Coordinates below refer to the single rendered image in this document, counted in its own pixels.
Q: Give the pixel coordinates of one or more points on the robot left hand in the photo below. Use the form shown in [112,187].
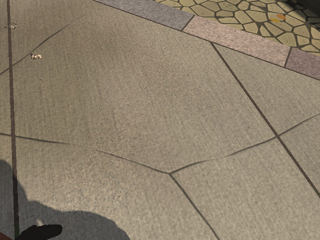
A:
[43,232]

